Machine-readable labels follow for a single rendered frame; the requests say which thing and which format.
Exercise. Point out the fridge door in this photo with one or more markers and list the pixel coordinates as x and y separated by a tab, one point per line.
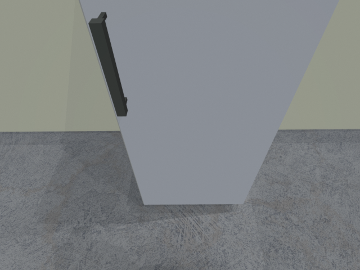
208	84

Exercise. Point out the handle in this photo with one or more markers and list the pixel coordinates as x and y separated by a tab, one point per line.
105	52

